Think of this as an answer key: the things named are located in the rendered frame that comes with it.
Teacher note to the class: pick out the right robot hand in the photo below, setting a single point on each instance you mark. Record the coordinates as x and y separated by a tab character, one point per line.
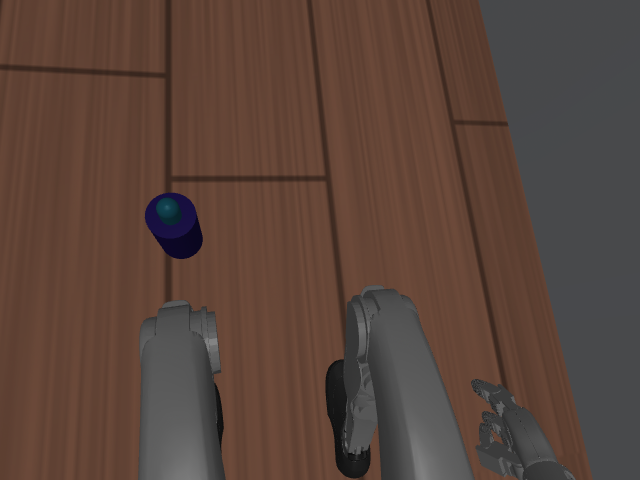
524	442

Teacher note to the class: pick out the right robot arm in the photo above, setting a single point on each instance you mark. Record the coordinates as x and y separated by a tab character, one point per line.
547	470

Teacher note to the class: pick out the right robot foot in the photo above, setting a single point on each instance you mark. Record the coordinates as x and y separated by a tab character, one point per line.
350	465

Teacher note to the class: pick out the bottle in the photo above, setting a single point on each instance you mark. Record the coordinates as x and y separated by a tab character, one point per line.
172	219

